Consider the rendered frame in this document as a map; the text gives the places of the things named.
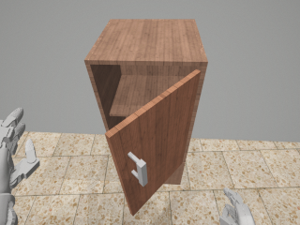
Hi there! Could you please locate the handle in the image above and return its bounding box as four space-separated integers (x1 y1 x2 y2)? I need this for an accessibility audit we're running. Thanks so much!
127 152 148 187

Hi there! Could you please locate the right robot hand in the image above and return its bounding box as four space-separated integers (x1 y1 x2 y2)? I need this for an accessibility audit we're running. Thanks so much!
219 187 256 225

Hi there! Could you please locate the left robot hand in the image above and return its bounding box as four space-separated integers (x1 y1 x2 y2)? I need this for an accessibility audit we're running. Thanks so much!
0 107 40 194

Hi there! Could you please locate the left robot forearm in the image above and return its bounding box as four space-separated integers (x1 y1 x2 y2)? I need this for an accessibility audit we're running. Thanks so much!
0 193 18 225

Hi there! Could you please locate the cupboard door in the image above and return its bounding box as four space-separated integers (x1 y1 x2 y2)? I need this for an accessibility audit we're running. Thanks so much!
105 69 201 216

